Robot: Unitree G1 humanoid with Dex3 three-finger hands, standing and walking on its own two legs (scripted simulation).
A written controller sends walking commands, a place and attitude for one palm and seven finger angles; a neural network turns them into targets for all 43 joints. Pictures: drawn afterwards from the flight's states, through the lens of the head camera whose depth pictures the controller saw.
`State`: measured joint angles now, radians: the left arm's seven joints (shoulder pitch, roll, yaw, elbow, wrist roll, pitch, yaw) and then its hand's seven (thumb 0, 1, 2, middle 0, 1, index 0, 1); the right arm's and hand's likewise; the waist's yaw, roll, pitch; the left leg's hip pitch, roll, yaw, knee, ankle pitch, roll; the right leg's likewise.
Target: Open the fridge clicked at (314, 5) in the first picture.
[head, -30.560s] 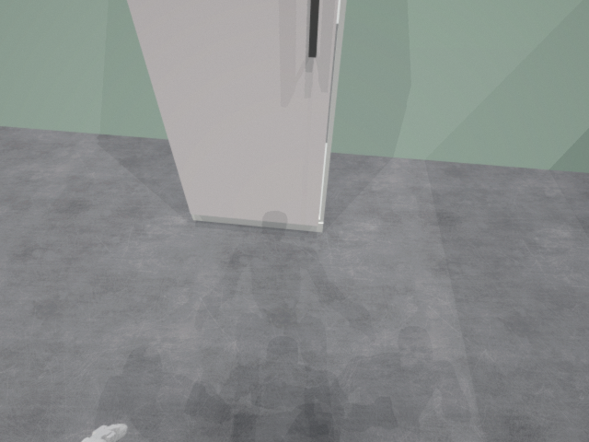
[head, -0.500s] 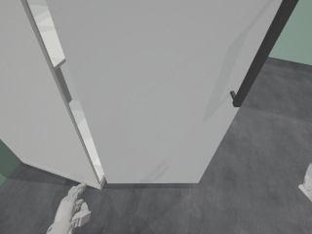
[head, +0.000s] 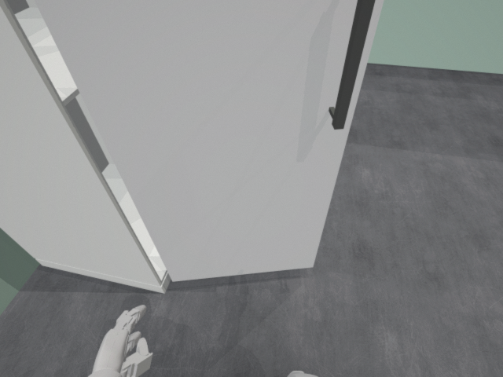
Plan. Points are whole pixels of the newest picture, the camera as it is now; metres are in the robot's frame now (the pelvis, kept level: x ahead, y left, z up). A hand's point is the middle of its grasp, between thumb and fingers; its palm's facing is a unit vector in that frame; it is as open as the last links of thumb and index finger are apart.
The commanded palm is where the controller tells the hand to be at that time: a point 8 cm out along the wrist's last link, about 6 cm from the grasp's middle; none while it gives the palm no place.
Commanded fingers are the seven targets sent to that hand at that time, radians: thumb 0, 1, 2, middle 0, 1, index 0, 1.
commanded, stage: step back with the hand held close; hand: right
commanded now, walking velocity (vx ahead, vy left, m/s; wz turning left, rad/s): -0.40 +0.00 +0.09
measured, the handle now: (350, 48) +0.61 -0.17 +0.24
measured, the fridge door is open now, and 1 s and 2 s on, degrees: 71 71 71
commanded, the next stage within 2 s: stop stepping back and stand still in 0.38 s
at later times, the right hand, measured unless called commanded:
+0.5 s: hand out of the picture +0.09 -0.30 +0.17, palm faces +0.45 +0.81 -0.37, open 7.4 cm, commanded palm +0.02 -0.32 +0.19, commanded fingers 0.00 -0.90 -0.90 0.20 0.30 0.20 0.30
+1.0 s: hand out of the picture -0.01 -0.30 +0.17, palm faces +0.42 +0.84 -0.35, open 7.4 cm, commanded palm -0.07 -0.33 +0.19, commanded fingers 0.00 -0.90 -0.90 0.20 0.30 0.20 0.30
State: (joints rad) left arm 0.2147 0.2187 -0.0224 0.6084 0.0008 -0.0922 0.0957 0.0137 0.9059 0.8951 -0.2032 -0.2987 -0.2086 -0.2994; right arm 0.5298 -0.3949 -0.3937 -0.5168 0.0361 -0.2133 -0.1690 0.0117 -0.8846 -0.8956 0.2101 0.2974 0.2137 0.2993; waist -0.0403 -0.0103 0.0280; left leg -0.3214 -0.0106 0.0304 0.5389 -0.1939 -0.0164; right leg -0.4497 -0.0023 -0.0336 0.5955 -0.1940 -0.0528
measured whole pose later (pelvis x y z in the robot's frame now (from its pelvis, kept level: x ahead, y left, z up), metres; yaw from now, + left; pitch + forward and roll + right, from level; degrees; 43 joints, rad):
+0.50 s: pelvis -0.12 -0.02 +0.00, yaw +0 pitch -1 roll +1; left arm 0.09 0.17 -0.01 0.60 0.01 -0.10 0.08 0.01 0.91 0.90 -0.20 -0.30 -0.21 -0.30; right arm 0.43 -0.45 -0.42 -0.49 0.07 -0.20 -0.15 0.01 -0.89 -0.90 0.21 0.30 0.21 0.30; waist -0.04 0.08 0.06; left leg -0.48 -0.07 -0.11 0.90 -0.46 -0.03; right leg -0.39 -0.02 -0.07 0.61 -0.21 -0.04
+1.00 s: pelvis -0.23 -0.04 +0.01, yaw +4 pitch -4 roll +2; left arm 0.32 0.22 0.00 0.70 0.01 -0.11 0.09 0.02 0.91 0.90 -0.20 -0.30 -0.20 -0.30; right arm 0.49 -0.39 -0.39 -0.38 0.03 -0.15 -0.17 0.01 -0.89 -0.90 0.21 0.30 0.21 0.30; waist 0.04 0.02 -0.07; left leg -0.31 -0.03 0.05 0.76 -0.46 0.02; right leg -0.28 -0.02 -0.06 0.56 -0.22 -0.05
